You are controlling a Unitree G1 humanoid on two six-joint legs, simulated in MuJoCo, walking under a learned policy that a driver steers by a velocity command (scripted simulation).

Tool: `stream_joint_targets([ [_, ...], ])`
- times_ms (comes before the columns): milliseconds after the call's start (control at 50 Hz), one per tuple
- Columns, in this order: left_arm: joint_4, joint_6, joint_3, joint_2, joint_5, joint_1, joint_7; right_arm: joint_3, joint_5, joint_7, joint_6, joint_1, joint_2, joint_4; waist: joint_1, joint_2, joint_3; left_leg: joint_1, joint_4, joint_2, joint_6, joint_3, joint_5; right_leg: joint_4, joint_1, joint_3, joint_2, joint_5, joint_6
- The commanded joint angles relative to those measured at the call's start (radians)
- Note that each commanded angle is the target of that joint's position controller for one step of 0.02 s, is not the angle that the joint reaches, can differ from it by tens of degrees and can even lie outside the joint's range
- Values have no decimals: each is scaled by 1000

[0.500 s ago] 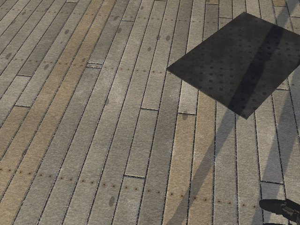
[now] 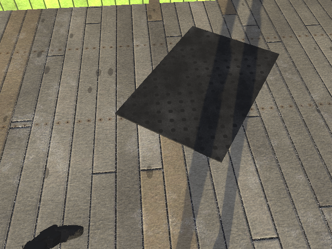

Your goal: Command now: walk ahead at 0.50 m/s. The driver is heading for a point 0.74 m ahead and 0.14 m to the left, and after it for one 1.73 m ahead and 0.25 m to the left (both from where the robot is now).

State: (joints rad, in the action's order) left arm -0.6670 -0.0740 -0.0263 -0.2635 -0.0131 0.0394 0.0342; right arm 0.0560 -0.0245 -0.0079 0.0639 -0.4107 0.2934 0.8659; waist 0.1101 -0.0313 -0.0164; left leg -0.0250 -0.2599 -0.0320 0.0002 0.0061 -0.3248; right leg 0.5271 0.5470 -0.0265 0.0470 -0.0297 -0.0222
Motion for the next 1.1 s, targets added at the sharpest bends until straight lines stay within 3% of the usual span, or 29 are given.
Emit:
stream_joint_targets([
  [20,48,-19,-51,-133,5,67,-1,38,-5,10,-4,32,179,-42,-127,106,38,57,-117,240,-132,115,627,-65,-231,37,-38,-37,-50],
  [40,12,-19,-75,-181,11,217,-11,25,4,11,-4,32,151,-49,-197,82,140,148,-305,188,-102,82,624,-54,-466,7,-2,-19,-84],
  [60,-2,-15,-97,-274,32,366,-21,-4,22,9,8,-12,68,-83,-228,-79,307,476,-670,76,-38,16,322,-31,-851,-304,245,-44,-191],
  [80,-22,-4,-96,-270,19,415,-17,-20,12,8,24,-85,24,-73,-216,-256,408,687,-889,-8,-17,76,-265,-160,-960,-629,375,-238,-266],
  [100,-24,-3,-73,-191,12,389,-18,11,-14,5,28,-5,132,-75,-233,-142,279,776,-988,43,-25,136,-235,-201,-858,-577,339,-365,-225],
  [120,-21,-4,-62,-165,7,317,-19,19,-22,4,28,66,150,-98,-211,-105,154,800,-979,84,-31,111,-139,-233,-719,-442,310,-339,-193],
  [140,-19,-8,-54,-138,14,250,-16,20,-11,8,24,99,139,-101,-180,-65,89,766,-938,117,-26,95,-61,-271,-597,-350,269,-275,-176],
  [180,-24,-25,-46,-99,27,187,-11,23,-2,10,1,72,102,-87,-126,-86,31,661,-887,159,-17,104,32,-333,-444,-201,216,-110,-160],
  [200,-36,-33,-50,-101,28,169,-10,20,-6,10,-11,53,73,-82,-104,-94,32,642,-883,161,-7,97,56,-362,-412,-163,214,-87,-171],
  [280,-79,-49,-60,-113,32,175,-20,24,1,13,-31,118,59,-106,-101,-37,-21,720,-774,160,13,130,212,-403,-412,-7,204,79,-173],
  [380,-117,-35,-70,-156,24,215,-40,8,6,-18,-19,270,23,-156,-154,-9,-54,690,-499,143,-3,41,412,-422,-459,136,189,117,-140],
  [480,-164,2,-83,-185,2,290,-46,3,3,-48,-20,400,24,-236,-189,3,-92,747,-376,121,-49,-24,314,-350,-644,189,241,246,-124],
  [540,-160,26,-93,-224,-6,268,-57,26,3,-57,-27,344,66,-254,-126,-52,-14,591,-371,33,-103,-110,163,-162,-693,231,241,709,-91],
  [560,-156,34,-96,-235,-6,257,-62,45,1,-55,-30,249,99,-237,-69,-61,43,466,-365,-7,-129,-130,130,-19,-676,244,229,816,-77],
  [580,-149,38,-92,-232,-10,237,-67,77,0,-42,-32,89,151,-198,21,-38,125,224,-290,-41,-168,-118,190,193,-573,265,192,760,-45],
  [600,-129,26,-72,-183,16,260,-67,107,-2,-18,-45,-46,243,-170,60,104,219,-84,-271,111,-233,136,212,509,-306,263,137,342,0],
  [620,-70,-8,-31,-57,27,323,-51,111,-5,-16,-34,21,315,-200,-60,308,313,-360,-121,352,-446,750,39,854,121,124,-105,-536,59],
  [640,-63,-49,-49,-152,-7,225,-32,84,3,-21,-22,-2,224,-211,14,164,361,-382,-37,365,-423,795,-14,908,228,-80,-62,-539,35],
  [660,-32,-67,-53,-171,-36,147,-23,70,10,-21,-10,25,175,-205,12,127,227,-279,-35,330,-372,634,46,861,275,-72,-17,-455,10],
  [680,-35,-75,-49,-153,-21,140,-28,63,6,-23,-3,84,153,-207,-41,32,132,-123,-33,279,-330,512,161,750,234,-67,28,-378,4],
  [700,-49,-69,-57,-157,11,124,-37,50,7,-21,-2,144,110,-216,-72,2,81,-10,-15,230,-290,414,258,658,170,-56,58,-330,6],
  [720,-46,-58,-61,-160,16,157,-35,47,22,-15,0,173,115,-235,-111,67,73,76,3,228,-308,399,350,636,105,-65,67,-302,19],
  [780,-50,-28,-58,-132,26,176,-34,51,16,-2,5,182,128,-236,-135,51,55,201,40,192,-309,306,452,510,49,-36,68,-252,70],
  [840,-29,-21,-39,-89,27,81,-30,48,14,14,4,143,134,-209,-96,77,23,245,55,145,-262,199,465,280,38,-8,55,-36,94],
  [880,-23,-25,-29,-73,17,21,-20,45,16,16,5,115,133,-191,-58,100,16,252,59,128,-227,151,390,146,-12,9,37,120,85],
  [940,-3,-31,-28,-91,-2,-49,-9,43,16,10,11,67,146,-156,-20,108,-15,179,71,181,-218,170,299,62,4,7,30,190,53],
  [1000,24,-34,-30,-109,-5,-89,7,47,18,10,6,40,155,-121,-13,100,-47,23,32,249,-206,175,361,19,104,-3,25,85,2],
  [1060,22,-33,-38,-129,-6,-27,21,53,18,19,-6,66,171,-109,-60,114,-15,-61,-61,267,-169,130,632,3,43,20,-14,-53,-50],
  [1100,-35,-28,-72,-182,2,184,15,48,23,28,-18,100,167,-122,-171,93,128,-15,-332,198,-124,44,927,-23,-269,73,-85,-23,-100],
])
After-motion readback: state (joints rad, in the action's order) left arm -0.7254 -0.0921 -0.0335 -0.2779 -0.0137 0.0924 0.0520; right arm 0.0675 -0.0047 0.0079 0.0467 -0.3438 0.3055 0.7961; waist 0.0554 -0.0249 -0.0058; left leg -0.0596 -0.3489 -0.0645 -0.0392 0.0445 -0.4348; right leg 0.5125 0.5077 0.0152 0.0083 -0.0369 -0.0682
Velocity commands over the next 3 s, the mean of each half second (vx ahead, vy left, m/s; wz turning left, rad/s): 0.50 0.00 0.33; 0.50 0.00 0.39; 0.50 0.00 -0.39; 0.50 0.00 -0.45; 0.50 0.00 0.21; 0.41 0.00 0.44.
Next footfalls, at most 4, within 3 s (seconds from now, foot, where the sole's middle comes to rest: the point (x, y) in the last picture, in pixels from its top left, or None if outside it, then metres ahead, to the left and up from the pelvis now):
0.04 right None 0.19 -0.13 -0.77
0.58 left None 0.45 0.15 -0.77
1.10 right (138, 174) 0.81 0.07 -0.77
1.62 left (84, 138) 1.04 0.32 -0.77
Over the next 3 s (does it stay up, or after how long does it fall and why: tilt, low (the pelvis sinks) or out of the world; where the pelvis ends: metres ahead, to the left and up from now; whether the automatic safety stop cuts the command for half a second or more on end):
stays up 1.60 0.22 0.01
